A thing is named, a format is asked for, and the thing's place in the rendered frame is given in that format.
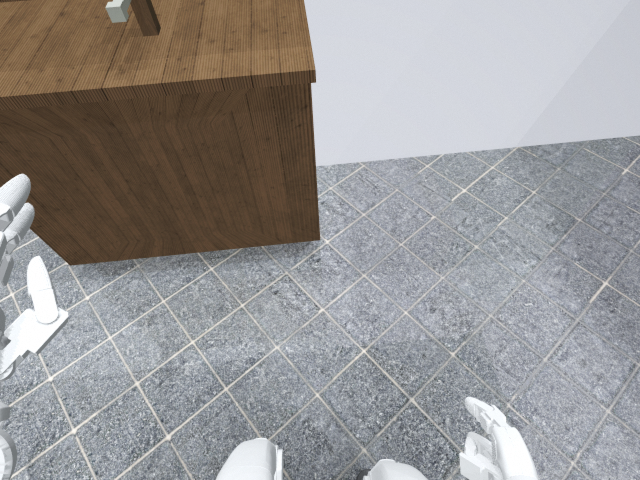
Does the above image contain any tap lever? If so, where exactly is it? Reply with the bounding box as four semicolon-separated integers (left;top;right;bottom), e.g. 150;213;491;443
105;0;131;23

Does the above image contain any robot right shin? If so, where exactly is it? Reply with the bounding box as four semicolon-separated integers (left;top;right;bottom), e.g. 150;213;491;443
371;459;396;471

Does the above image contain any left robot thigh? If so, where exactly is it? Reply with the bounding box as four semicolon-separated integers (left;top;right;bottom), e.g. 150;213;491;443
216;439;283;480

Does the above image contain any robot left hand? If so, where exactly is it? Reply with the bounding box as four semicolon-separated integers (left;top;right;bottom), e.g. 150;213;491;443
0;174;68;383

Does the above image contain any counter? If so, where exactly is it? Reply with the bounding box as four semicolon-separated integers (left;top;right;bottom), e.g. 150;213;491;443
0;0;320;266

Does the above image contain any robot right hand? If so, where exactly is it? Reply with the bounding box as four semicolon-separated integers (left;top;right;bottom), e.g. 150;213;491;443
459;397;539;480

